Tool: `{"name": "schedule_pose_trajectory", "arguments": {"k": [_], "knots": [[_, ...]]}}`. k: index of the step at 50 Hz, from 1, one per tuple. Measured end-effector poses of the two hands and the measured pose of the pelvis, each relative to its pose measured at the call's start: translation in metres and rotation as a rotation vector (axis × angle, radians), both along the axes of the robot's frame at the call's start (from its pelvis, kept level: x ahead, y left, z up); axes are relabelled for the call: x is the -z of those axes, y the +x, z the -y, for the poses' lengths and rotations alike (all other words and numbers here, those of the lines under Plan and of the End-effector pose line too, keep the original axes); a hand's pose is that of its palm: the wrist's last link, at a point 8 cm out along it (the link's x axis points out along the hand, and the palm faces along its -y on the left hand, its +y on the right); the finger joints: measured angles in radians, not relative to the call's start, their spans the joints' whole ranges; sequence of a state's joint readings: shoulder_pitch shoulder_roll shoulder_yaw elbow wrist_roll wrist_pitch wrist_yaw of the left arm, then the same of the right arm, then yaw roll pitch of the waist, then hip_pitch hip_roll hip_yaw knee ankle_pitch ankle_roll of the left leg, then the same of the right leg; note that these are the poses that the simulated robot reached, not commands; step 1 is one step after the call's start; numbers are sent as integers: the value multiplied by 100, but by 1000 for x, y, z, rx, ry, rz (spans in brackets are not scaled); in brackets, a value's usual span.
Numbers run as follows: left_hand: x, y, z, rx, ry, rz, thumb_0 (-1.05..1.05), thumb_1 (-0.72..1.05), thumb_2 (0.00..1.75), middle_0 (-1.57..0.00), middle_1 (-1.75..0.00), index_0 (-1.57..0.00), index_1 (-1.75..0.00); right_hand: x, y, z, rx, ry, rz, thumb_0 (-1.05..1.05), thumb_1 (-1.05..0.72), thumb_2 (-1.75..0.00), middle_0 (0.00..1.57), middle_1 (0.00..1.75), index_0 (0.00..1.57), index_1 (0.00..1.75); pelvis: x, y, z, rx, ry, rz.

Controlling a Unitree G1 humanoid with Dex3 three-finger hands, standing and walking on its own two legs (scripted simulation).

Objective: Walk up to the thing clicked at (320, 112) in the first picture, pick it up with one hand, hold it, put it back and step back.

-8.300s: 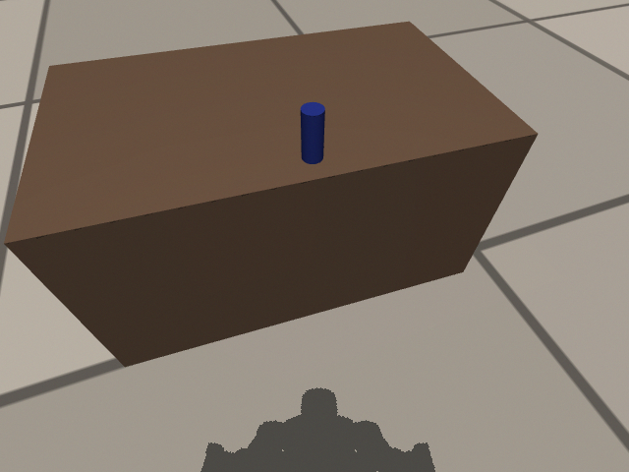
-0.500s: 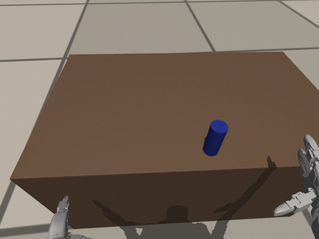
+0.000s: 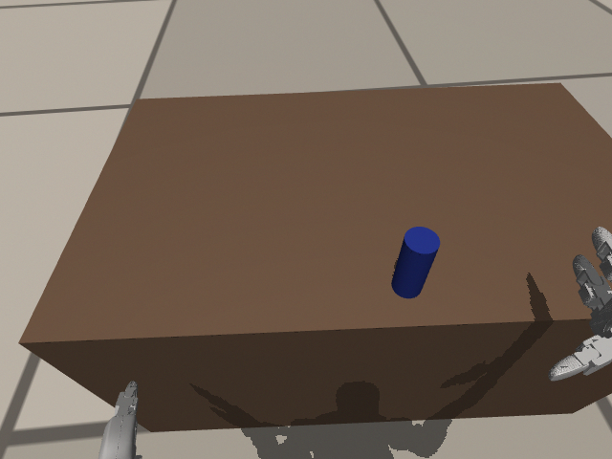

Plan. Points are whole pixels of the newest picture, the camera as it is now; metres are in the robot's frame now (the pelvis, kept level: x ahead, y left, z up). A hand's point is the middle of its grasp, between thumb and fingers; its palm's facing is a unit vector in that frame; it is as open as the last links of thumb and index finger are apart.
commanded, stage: go down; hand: right
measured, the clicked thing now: (413, 264) +0.43 -0.16 -0.05
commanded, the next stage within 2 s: none
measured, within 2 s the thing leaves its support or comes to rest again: neither
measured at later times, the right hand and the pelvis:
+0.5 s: hand (580, 275) +0.33 -0.33 +0.07, palm faces +0.11 +0.99 +0.01, open 17.5 cm; pelvis +0.00 +0.00 -0.01, yaw +0 degrees
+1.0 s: hand (589, 260) +0.35 -0.35 +0.07, palm faces +0.12 +0.99 +0.01, open 17.5 cm; pelvis +0.00 +0.00 -0.02, yaw +0 degrees
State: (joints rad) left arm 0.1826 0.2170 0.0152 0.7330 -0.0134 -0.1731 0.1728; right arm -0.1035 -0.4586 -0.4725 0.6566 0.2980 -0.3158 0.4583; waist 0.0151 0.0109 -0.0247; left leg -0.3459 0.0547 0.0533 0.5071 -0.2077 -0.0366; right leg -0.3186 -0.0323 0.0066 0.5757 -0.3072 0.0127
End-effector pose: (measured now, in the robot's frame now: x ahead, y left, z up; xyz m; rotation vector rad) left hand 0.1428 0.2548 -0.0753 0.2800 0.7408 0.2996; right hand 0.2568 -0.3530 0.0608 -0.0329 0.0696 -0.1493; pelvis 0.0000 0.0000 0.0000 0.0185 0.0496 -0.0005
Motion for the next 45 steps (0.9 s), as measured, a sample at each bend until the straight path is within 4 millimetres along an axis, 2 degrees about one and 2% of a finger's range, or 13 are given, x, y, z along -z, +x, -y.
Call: {"name": "schedule_pose_trajectory", "arguments": {"k": [11, 23, 45], "knots": [[0, 5, 0, 6, 8, 22, -1, -53, 5, -6, -6, -6, -6, -7, 17, 10, -14, 30, 37, -1, 53, -4, 5, 5, 5, 5, 3, -1, -4, 11, 1, -21], [4, -8, -10, -4, 38, -1, -1, -53, 5, -6, -6, -6, -6, -10, 41, 23, -38, 39, 29, -1, 54, -3, 6, 5, 5, 5, 9, -2, -5, 4, 5, -67], [3, -9, -10, 15, 61, 33, -1, -54, 6, -6, -5, -6, -6, -11, 61, 41, -30, 41, 29, -1, 54, -5, 5, 5, 5, 5, 21, -4, -2, 2, 17, -117]]}}
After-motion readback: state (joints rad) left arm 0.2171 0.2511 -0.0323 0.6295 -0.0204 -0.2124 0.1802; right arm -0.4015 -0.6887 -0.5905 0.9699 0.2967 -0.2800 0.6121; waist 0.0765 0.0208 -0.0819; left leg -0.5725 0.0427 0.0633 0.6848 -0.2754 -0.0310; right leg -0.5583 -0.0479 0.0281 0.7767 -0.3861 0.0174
